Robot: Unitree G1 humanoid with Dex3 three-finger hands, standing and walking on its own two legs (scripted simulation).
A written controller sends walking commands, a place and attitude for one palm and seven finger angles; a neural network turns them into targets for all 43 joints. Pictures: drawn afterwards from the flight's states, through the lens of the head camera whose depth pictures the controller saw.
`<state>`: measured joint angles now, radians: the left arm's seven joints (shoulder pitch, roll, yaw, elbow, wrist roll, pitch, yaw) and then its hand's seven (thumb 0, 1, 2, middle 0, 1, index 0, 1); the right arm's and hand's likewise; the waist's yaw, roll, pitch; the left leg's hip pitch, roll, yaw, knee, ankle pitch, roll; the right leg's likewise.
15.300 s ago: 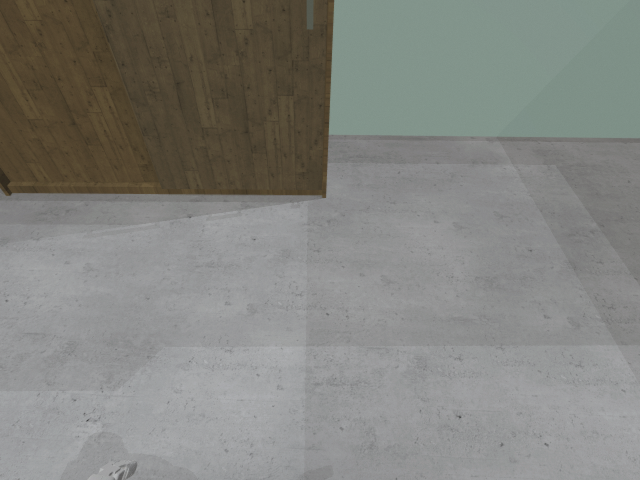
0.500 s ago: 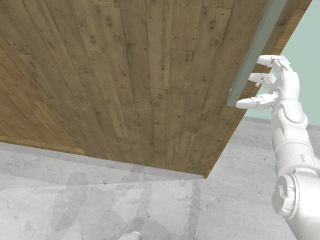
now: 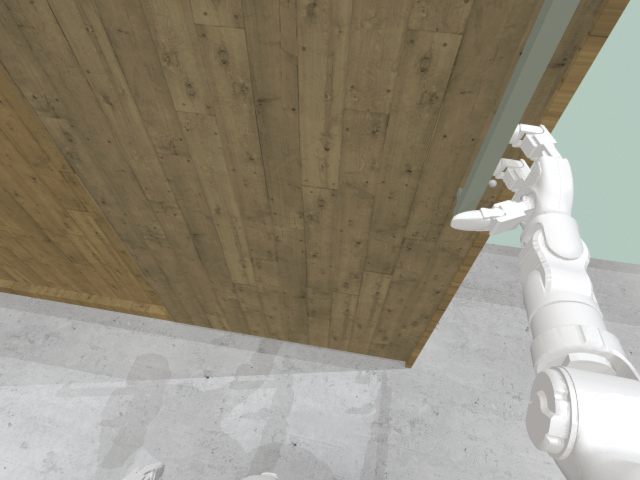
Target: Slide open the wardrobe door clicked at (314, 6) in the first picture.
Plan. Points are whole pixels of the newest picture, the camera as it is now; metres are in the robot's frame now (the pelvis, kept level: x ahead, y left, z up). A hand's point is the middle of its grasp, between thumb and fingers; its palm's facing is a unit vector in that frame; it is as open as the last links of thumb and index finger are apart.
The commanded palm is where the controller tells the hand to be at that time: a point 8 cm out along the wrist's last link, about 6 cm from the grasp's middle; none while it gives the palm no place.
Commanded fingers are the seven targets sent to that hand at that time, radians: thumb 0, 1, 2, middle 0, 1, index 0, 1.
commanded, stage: slide the fingers in behind the handle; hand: right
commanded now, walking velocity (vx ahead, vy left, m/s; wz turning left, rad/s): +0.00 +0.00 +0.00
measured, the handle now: (502, 114) +0.52 -0.14 +0.19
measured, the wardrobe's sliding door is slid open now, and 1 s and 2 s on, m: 0.00 0.00 0.00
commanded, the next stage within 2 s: grip the handle and tug to test in 1.20 s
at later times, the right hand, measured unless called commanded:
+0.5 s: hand (473, 181) +0.47 -0.12 +0.13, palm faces +0.03 +1.00 +0.00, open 14.0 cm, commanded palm +0.44 -0.17 +0.13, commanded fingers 0.00 0.50 -0.30 0.30 1.20 0.30 1.20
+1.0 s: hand (472, 179) +0.47 -0.12 +0.13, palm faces +0.04 +1.00 +0.01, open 14.0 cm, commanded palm +0.43 -0.17 +0.13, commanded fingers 0.00 0.50 -0.30 0.30 1.20 0.30 1.20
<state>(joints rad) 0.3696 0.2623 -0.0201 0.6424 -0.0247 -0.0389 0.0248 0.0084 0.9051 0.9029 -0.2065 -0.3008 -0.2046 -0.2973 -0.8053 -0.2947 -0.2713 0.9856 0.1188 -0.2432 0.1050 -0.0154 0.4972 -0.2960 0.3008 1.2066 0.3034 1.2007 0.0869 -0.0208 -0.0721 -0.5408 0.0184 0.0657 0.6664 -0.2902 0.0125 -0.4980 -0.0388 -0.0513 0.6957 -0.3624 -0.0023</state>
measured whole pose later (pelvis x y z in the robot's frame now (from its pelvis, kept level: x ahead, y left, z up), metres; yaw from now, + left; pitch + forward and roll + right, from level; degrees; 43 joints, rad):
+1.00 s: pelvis +0.00 +0.00 +0.00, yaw +0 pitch +9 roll +0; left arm 0.37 0.26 -0.01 0.67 -0.02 -0.04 0.03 0.01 0.91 0.90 -0.21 -0.30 -0.20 -0.30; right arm -0.82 -0.25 -0.25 0.99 0.11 -0.25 0.03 -0.02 0.50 -0.30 0.30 1.20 0.30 1.20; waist 0.09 -0.02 -0.06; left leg -0.53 0.01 0.06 0.65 -0.28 0.02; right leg -0.48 -0.04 -0.05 0.67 -0.35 0.00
